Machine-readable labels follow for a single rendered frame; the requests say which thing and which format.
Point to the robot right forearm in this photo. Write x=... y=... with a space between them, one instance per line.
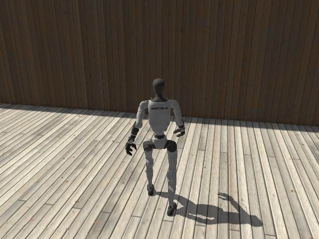
x=181 y=128

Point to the left robot hand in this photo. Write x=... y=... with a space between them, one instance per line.
x=128 y=149

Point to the robot right upper arm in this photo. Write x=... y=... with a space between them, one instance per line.
x=174 y=104

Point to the robot right shin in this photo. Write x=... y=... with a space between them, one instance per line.
x=171 y=190

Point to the robot right thigh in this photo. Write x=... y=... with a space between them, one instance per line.
x=172 y=158

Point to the robot left forearm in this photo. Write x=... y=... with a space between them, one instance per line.
x=133 y=134

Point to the robot left upper arm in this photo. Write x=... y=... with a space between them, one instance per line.
x=140 y=114

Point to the right robot hand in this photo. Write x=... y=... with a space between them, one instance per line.
x=181 y=134

